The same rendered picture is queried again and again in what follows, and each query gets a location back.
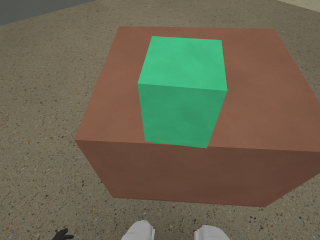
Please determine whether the left robot thigh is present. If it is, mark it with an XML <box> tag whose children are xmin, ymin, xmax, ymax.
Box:
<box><xmin>121</xmin><ymin>221</ymin><xmax>155</xmax><ymax>240</ymax></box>

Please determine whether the robot thigh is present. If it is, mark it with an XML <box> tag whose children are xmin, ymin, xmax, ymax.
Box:
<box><xmin>121</xmin><ymin>221</ymin><xmax>155</xmax><ymax>240</ymax></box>
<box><xmin>194</xmin><ymin>225</ymin><xmax>230</xmax><ymax>240</ymax></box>

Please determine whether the carton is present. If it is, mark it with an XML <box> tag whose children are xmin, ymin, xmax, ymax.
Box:
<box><xmin>137</xmin><ymin>36</ymin><xmax>228</xmax><ymax>149</ymax></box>

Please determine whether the robot left hand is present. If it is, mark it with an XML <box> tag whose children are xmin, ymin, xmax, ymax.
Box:
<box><xmin>52</xmin><ymin>228</ymin><xmax>74</xmax><ymax>240</ymax></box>

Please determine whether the pedestal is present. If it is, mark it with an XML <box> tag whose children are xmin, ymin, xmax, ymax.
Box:
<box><xmin>74</xmin><ymin>26</ymin><xmax>320</xmax><ymax>208</ymax></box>

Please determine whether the right robot thigh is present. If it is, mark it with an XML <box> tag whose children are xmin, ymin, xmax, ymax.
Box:
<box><xmin>194</xmin><ymin>225</ymin><xmax>230</xmax><ymax>240</ymax></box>

